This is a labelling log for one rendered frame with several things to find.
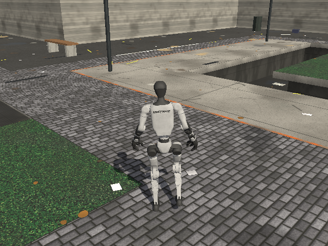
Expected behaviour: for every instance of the humanoid robot torso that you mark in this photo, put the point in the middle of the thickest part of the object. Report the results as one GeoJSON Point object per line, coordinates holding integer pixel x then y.
{"type": "Point", "coordinates": [162, 118]}

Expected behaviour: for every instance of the left robot upper arm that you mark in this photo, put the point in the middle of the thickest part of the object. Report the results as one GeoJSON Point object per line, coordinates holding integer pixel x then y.
{"type": "Point", "coordinates": [143, 117]}

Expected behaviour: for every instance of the robot right forearm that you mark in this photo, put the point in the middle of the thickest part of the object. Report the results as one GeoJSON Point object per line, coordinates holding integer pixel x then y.
{"type": "Point", "coordinates": [190, 133]}

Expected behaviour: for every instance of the robot left forearm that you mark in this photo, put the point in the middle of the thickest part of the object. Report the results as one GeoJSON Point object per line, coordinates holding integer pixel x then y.
{"type": "Point", "coordinates": [137, 135]}

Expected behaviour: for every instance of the right robot upper arm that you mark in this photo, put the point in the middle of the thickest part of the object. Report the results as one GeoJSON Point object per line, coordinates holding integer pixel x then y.
{"type": "Point", "coordinates": [181, 115]}

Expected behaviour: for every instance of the robot right hand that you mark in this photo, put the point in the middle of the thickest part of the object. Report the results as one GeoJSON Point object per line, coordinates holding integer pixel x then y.
{"type": "Point", "coordinates": [195, 143]}

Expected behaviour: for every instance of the right robot shin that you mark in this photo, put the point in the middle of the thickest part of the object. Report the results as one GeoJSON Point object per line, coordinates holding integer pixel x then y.
{"type": "Point", "coordinates": [178, 181]}

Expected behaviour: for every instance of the robot left hand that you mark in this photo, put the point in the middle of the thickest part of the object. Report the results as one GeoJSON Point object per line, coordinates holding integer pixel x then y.
{"type": "Point", "coordinates": [136, 143]}

